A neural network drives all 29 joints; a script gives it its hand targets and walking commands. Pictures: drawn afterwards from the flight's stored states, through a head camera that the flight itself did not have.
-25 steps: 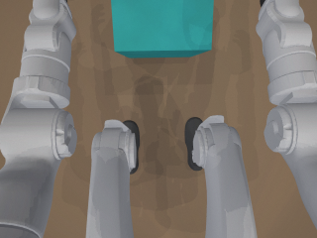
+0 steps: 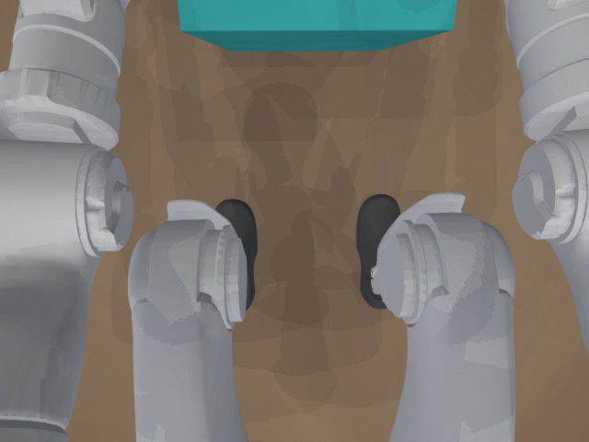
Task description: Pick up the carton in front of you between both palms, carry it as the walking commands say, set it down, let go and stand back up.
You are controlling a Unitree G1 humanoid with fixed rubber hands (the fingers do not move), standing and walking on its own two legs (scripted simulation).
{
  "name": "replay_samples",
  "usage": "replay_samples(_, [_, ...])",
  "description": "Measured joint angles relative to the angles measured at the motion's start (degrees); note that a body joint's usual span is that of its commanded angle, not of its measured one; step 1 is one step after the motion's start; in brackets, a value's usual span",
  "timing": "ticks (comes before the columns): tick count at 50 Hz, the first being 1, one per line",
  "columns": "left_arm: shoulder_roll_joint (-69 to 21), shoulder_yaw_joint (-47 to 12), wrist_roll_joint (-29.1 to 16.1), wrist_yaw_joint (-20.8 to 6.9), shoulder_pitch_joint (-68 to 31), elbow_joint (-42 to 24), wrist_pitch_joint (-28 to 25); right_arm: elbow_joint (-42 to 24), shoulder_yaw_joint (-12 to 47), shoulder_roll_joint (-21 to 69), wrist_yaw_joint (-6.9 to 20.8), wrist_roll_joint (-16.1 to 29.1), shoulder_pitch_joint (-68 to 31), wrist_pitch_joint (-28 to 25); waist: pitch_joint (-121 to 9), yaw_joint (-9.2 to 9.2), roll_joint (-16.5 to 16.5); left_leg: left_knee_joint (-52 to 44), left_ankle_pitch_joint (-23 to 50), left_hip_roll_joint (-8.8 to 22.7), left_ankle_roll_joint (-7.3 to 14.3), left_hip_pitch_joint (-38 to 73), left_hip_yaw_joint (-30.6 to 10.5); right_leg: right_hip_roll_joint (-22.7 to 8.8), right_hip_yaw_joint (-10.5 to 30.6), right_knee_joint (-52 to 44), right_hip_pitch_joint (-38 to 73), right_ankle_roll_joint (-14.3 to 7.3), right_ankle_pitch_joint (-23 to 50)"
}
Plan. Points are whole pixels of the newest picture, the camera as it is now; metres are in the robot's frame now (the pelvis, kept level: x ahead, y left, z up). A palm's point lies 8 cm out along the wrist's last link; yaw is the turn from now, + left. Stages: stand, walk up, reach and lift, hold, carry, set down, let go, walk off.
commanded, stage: reach and lift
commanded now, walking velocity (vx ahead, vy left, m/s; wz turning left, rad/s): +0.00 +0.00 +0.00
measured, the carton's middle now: out of the picture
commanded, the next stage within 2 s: none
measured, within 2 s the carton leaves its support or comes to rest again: leaves its support in 0.72 s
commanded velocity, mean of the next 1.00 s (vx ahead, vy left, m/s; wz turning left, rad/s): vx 0.00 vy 0.00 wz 0.00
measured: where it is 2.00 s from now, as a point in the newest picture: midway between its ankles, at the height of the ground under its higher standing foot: (306, 272)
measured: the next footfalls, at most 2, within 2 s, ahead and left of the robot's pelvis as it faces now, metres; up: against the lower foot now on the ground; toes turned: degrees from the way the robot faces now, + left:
none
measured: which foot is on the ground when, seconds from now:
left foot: down 0.00-1.00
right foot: down 0.00-1.00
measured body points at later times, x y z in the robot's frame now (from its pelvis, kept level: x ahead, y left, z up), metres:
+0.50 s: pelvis -0.01 +0.00 +0.00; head +0.37 +0.00 +0.22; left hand +0.57 +0.15 -0.18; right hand +0.57 -0.16 -0.18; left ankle +0.10 +0.12 -0.34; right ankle +0.10 -0.13 -0.34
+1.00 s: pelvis -0.01 +0.00 +0.05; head +0.28 +0.00 +0.40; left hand +0.53 +0.15 -0.03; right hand +0.53 -0.16 -0.03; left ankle +0.10 +0.13 -0.34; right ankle +0.10 -0.13 -0.34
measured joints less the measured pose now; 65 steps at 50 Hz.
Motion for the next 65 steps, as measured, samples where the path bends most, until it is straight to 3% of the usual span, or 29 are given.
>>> replay_samples(10, [-1.41, 0.80, 0.69, -0.79, 2.55, 0.59, -0.06, 1.61, -2.28, 3.04, 0.23, -2.44, 1.65, -0.06, -3.27, -0.41, -0.38, -0.49, 0.97, -0.41, -0.50, -1.05, -0.22, -0.34, -0.21, -0.19, -1.06, -0.43, 0.68])
replay_samples(17, [-3.68, 0.19, 1.33, -0.42, -0.74, 0.85, 0.50, 1.34, -0.33, 3.51, 0.63, -1.37, -1.16, 0.68, 0.18, -0.38, 0.25, -1.29, 2.25, -0.20, -0.06, 0.01, -0.08, -0.10, -0.07, -1.26, 0.11, -0.08, 2.12])
replay_samples(21, [-3.94, 3.05, 4.38, -0.13, -2.80, 1.55, 1.79, 1.96, -2.71, 4.10, -0.42, -4.33, -3.16, 1.92, 1.99, -0.41, -0.39, -0.97, 2.16, -0.01, -0.07, 1.01, -0.10, 0.13, -0.08, -1.00, 0.97, -0.13, 2.24])
replay_samples(26, [-5.07, 7.47, 9.57, -1.73, -1.41, -1.79, 4.97, -1.21, -7.91, 4.89, 1.70, -8.52, -1.33, 4.65, 1.63, -0.27, -0.83, 0.61, 1.43, 0.06, -0.04, 0.79, -0.05, 0.30, -0.03, 0.63, 0.59, -0.22, 1.63])
replay_samples(30, [-6.17, 9.68, 10.09, -2.88, 2.26, -6.60, 6.62, -6.06, -9.85, 6.10, 2.60, -8.90, 2.28, 6.33, 0.23, -0.34, -0.77, 1.67, 0.51, 0.00, 0.04, 0.20, -0.06, 0.27, -0.06, 1.74, -0.02, -0.37, 0.67])
replay_samples(34, [-6.83, 8.64, 8.42, -1.76, 5.62, -11.26, 8.89, -11.33, -8.84, 7.36, 0.30, -7.26, 5.89, 8.77, -1.82, -0.34, -0.67, 1.86, -0.02, -0.07, -0.07, -0.59, -0.16, 0.25, -0.13, 1.94, -0.80, -0.46, 0.13])
replay_samples(37, [-7.34, 6.40, 7.00, 1.99, 7.67, -15.87, 11.81, -15.57, -6.32, 8.12, -3.79, -6.12, 7.57, 11.63, -3.33, -0.29, -0.69, 1.16, -0.18, -0.50, -0.52, -0.02, -0.42, 0.58, 0.07, 1.26, -0.35, -0.34, 0.06])
replay_samples(39, [-8.08, 7.42, 7.18, 2.08, 9.31, -20.03, 13.07, -19.49, -7.05, 8.60, -3.76, -6.36, 8.99, 12.94, -3.08, -0.11, -0.74, 0.28, -0.33, -1.28, -1.11, 2.16, -0.91, 1.15, 0.40, 0.41, 1.68, -0.02, 0.08])
replay_samples(43, [-12.24, 12.76, 10.63, 0.67, 16.05, -23.87, 14.60, -22.12, -11.82, 12.52, -1.96, -10.06, 14.94, 14.12, -13.01, -0.02, -0.62, -3.02, 0.18, -2.17, -2.01, 1.48, -1.63, 1.65, 0.73, -2.88, 1.01, 0.40, 0.60])
replay_samples(52, [-18.65, 22.04, 22.57, -3.13, 23.07, -20.56, 16.97, -19.64, -22.61, 19.07, 2.10, -22.83, 22.11, 17.11, -28.90, -0.24, 0.20, -14.20, 4.49, -1.74, -1.09, 4.66, -1.84, 1.47, 0.73, -14.51, 4.59, 0.30, 4.83])
replay_samples(59, [-20.49, 26.25, 27.45, -4.71, 21.59, -21.95, 18.46, -21.42, -26.19, 20.11, 3.95, -27.03, 21.14, 18.86, -30.04, -0.11, -0.11, -21.53, 8.04, -1.69, -0.58, 8.22, -1.48, 2.09, 1.57, -21.76, 7.97, 0.41, 8.52])
replay_samples(65, [-21.43, 25.75, 27.64, -5.42, 24.09, -26.34, 21.05, -25.10, -25.92, 21.62, 4.50, -28.09, 23.23, 20.90, -31.70, 0.17, -0.43, -26.29, 8.93, -1.77, -0.66, 11.47, -1.50, 2.09, 1.91, -26.38, 11.17, 0.55, 9.34])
